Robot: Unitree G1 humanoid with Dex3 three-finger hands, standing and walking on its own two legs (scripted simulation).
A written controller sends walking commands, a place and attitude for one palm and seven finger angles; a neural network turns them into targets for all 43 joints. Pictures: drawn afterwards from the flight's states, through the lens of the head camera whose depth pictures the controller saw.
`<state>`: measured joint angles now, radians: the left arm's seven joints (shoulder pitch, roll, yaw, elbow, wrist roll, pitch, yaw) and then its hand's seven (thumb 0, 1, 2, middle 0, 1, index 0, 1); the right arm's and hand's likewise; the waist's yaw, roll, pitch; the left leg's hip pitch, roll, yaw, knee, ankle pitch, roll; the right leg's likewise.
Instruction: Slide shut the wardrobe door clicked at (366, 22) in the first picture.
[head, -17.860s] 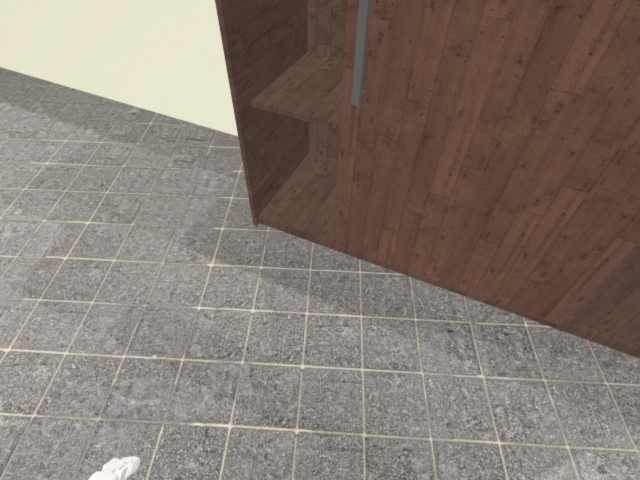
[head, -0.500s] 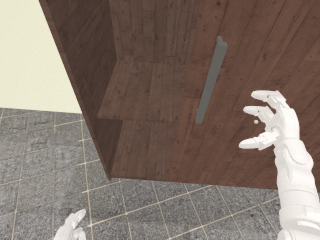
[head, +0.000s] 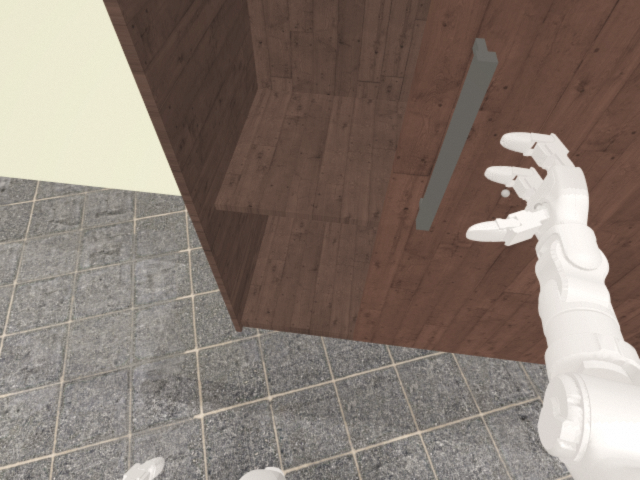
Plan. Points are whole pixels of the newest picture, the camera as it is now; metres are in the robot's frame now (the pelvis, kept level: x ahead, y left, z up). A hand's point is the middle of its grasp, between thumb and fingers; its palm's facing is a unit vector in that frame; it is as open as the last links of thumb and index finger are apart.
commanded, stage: move the hooked fingers beside the handle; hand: right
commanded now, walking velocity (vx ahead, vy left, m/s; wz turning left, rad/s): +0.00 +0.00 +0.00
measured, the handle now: (446, 150) +0.54 -0.09 +0.11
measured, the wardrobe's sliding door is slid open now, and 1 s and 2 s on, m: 0.36 0.36 0.36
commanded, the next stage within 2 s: feel for the door with the fingertips in 1.36 s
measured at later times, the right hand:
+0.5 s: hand (512, 185) +0.47 -0.17 +0.12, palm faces +0.01 +1.00 -0.02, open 13.9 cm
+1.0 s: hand (497, 177) +0.49 -0.15 +0.11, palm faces +0.00 +1.00 -0.02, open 13.9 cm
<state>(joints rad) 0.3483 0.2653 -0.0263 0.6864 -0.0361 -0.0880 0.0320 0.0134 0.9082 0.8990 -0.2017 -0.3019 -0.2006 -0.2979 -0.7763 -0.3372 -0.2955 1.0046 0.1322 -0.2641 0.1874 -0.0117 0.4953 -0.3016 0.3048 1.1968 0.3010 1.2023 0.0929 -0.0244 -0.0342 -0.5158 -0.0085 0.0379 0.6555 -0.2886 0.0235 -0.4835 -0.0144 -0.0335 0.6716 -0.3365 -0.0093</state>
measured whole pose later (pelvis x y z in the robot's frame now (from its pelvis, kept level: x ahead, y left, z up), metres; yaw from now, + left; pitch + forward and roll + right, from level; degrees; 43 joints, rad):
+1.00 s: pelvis +0.01 -0.01 -0.01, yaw +1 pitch +12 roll +1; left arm 0.40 0.26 -0.03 0.65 -0.02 -0.02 0.00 0.01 0.91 0.90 -0.20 -0.30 -0.20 -0.30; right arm -0.85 -0.37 -0.33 1.09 0.08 -0.31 0.16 -0.01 0.49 -0.30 0.32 1.20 0.31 1.21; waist 0.12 -0.02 -0.07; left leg -0.60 -0.02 0.02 0.70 -0.31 0.02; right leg -0.57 -0.02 -0.05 0.73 -0.38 -0.02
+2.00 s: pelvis +0.01 +0.00 +0.00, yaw +1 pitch +11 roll +0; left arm 0.39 0.24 -0.02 0.66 -0.02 -0.02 -0.01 0.01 0.91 0.90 -0.20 -0.30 -0.20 -0.30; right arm -0.81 -0.30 -0.30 1.02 0.09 -0.29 0.08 -0.01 0.49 -0.30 0.31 1.20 0.30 1.20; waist 0.12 -0.03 -0.07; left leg -0.57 -0.03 0.02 0.69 -0.31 0.02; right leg -0.53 -0.03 -0.05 0.71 -0.37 -0.01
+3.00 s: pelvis +0.00 -0.01 -0.01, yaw +1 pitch +12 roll +1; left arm 0.40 0.25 -0.01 0.68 0.00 -0.04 -0.02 0.01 0.91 0.90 -0.20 -0.30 -0.20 -0.30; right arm -0.88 -0.26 -0.25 1.09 0.09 -0.31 0.05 -0.01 0.50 -0.30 0.31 1.20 0.31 1.20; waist 0.13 -0.03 -0.08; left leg -0.61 -0.01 0.03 0.71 -0.31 0.01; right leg -0.58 -0.02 -0.04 0.75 -0.38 -0.02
